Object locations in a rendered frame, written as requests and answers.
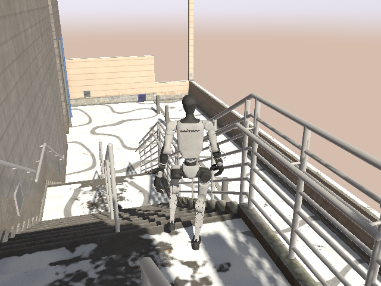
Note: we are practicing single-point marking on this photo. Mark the left robot forearm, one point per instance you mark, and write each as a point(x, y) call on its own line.
point(162, 164)

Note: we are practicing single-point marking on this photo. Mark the robot right hand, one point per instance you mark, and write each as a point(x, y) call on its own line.
point(214, 167)

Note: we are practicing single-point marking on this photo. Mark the robot left hand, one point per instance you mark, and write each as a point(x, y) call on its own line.
point(157, 183)

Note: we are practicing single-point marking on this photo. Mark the right robot upper arm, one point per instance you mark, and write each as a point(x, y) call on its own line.
point(208, 125)

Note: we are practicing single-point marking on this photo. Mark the left robot upper arm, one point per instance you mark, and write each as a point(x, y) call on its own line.
point(171, 126)

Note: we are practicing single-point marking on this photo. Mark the right robot forearm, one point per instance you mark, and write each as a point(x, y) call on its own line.
point(217, 157)

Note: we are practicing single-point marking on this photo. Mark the robot left shin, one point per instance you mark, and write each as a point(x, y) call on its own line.
point(172, 204)

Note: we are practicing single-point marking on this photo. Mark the robot left thigh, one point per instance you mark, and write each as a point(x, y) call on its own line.
point(176, 174)

